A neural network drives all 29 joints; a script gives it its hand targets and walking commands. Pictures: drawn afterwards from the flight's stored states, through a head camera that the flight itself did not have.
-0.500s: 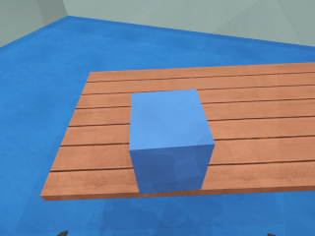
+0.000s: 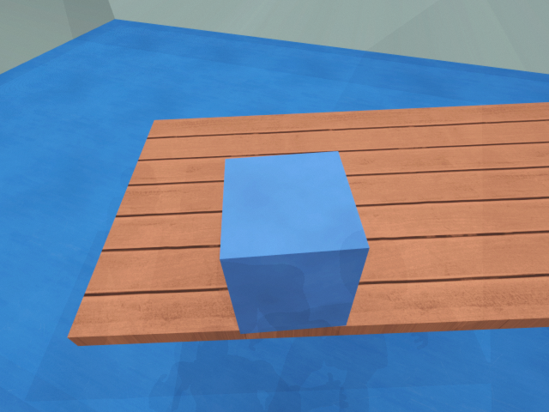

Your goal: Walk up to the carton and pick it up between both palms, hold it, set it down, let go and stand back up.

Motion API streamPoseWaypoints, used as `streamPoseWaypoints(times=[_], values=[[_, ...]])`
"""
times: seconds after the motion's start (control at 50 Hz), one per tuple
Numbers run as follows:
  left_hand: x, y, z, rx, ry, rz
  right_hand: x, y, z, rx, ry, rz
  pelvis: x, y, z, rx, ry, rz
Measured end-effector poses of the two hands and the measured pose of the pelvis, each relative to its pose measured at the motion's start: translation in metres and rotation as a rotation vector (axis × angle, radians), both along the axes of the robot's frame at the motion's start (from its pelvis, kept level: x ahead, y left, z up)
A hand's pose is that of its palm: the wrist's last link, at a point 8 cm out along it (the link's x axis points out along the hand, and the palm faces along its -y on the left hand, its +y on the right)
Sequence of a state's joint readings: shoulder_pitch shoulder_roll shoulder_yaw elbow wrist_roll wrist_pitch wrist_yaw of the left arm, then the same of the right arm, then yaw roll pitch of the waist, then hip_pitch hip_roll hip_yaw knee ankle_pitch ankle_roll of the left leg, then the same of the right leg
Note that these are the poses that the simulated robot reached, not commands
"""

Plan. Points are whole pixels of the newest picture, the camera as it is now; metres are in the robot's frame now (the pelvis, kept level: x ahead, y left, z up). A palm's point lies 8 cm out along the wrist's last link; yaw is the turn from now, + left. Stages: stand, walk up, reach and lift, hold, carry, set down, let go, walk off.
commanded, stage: stand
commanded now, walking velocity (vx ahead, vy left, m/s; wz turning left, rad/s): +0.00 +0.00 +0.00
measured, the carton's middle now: (287, 245) +0.40 +0.00 -0.01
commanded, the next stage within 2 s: none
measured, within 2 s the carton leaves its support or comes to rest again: neither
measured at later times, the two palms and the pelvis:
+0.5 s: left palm out of the picture +0.10 +0.30 -0.10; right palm out of the picture +0.08 -0.30 -0.11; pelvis +0.00 +0.00 +0.00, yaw +0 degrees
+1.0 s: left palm out of the picture +0.09 +0.31 -0.10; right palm out of the picture +0.09 -0.30 -0.11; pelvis +0.01 +0.00 +0.00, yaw -1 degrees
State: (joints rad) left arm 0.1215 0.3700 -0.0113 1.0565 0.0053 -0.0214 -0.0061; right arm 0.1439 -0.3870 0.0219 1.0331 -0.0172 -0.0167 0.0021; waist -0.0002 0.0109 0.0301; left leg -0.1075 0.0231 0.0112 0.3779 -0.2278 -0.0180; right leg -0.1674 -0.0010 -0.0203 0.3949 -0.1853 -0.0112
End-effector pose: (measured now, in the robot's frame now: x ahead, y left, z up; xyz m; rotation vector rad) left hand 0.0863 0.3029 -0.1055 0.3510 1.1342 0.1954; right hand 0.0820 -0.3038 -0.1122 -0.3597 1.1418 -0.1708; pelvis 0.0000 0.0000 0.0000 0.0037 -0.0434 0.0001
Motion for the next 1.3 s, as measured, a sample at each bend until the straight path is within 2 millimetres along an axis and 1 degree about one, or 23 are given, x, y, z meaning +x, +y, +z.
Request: streamPoseWaypoints(times=[0.26,0.44,0.6,0.78,0.86,0.94,1.14,1.3], values=[[0.008,0.001,0.005,0.012,-0.013,0.0,0.001,0.0,-0.002,0.006,0.007,-0.009,0.001,-0.002,0.001,-0.003,-0.002,0.0],[0.013,0.0,0.003,0.007,-0.015,0.0,-0.001,0.001,-0.001,0.003,0.022,-0.017,0.003,-0.001,0.002,-0.004,0.001,-0.002],[0.012,-0.002,0.0,-0.005,0.008,-0.005,-0.002,0.001,-0.001,0.0,0.03,-0.025,0.006,0.001,0.002,-0.004,0.004,-0.006],[0.018,0.0,0.003,-0.001,-0.02,0.004,0.007,0.004,0.001,0.004,0.005,-0.023,0.007,0.001,0.003,-0.002,-0.002,-0.003],[0.017,0.001,0.003,-0.001,-0.022,0.009,0.01,0.004,0.002,0.0,0.001,-0.017,0.007,0.002,0.003,-0.002,-0.004,-0.007],[0.01,0.004,0.003,0.007,-0.004,0.014,0.011,0.003,0.002,0.001,-0.006,-0.013,0.006,0.002,0.003,-0.001,-0.005,-0.005],[-0.002,0.009,0.002,0.017,0.036,0.022,-0.003,0.003,-0.001,0.006,0.03,-0.032,0.005,0.002,0.003,-0.001,-0.003,-0.011],[-0.001,0.008,0.002,0.015,0.029,0.019,-0.008,0.0,-0.001,-0.003,0.042,-0.036,0.004,0.002,0.003,0.0,-0.007,-0.012]])
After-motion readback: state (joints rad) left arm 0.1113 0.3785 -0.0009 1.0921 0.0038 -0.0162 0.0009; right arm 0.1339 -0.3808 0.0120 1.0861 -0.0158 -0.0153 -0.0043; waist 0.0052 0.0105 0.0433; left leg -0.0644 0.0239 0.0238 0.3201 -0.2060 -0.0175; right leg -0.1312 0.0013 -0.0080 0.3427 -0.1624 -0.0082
